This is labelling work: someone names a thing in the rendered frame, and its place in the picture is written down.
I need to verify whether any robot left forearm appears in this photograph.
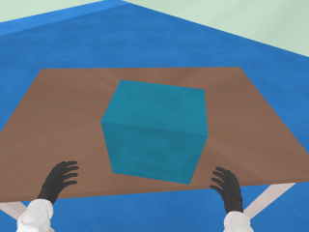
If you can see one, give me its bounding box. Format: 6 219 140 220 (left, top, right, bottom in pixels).
16 199 54 232

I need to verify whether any carton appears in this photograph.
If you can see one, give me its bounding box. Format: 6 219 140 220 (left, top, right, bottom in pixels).
100 79 209 185

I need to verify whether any robot right forearm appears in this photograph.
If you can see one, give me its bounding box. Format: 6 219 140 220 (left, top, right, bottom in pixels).
223 211 254 232

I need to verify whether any left robot hand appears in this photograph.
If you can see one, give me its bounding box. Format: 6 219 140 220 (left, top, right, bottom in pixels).
37 160 79 205

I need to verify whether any right robot hand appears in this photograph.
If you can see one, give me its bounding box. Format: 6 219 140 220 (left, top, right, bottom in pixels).
210 166 243 214

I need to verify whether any table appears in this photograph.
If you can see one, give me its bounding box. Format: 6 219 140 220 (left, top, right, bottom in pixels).
0 67 309 232

